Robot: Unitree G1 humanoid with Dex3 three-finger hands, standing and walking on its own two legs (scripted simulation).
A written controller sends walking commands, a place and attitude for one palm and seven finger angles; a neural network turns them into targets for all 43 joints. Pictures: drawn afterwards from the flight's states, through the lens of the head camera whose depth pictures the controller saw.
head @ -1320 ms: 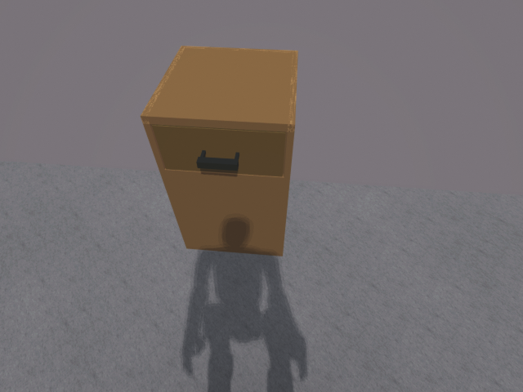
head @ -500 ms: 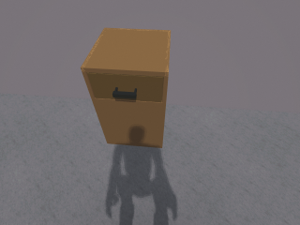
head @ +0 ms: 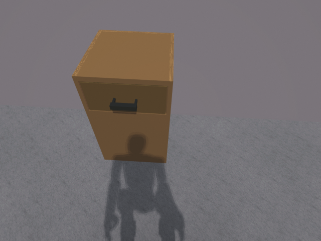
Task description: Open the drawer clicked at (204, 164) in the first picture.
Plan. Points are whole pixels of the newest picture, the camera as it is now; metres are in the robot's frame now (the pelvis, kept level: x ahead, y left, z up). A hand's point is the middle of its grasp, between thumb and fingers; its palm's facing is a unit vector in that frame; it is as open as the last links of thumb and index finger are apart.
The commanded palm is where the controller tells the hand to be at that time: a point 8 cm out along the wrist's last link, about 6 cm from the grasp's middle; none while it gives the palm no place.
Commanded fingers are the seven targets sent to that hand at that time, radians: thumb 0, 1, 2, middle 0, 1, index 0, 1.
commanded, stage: take the last steps up to it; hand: left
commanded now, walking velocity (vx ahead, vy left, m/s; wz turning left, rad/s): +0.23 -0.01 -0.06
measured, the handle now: (124, 103) +0.71 +0.20 -0.16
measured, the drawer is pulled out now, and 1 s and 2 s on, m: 0.00 0.00 0.00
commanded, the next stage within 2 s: come to a stop and stand still in 0.28 s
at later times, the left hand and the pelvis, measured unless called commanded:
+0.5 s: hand out of the picture +0.13 +0.11 -0.17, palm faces +0.06 -0.98 -0.20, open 7.3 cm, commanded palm none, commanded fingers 0.00 0.90 0.90 -0.20 -0.30 -0.20 -0.30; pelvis +0.14 -0.06 +0.00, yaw +1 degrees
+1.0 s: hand (116, 235) +0.17 +0.14 -0.17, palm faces +0.06 -0.96 -0.27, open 7.4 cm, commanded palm none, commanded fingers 0.00 0.90 0.90 -0.20 -0.30 -0.20 -0.30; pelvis +0.18 -0.06 +0.00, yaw -1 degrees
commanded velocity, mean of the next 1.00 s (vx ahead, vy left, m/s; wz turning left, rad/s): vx -0.04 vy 0.05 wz -0.02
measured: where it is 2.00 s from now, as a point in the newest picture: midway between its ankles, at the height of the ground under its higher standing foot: outside the picture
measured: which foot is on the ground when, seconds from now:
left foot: down 0.00-0.14, up 0.16-0.36, down 0.38-0.54, up 0.56-0.90, down 0.92-1.00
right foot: up 0.00-0.14, down 0.16-1.00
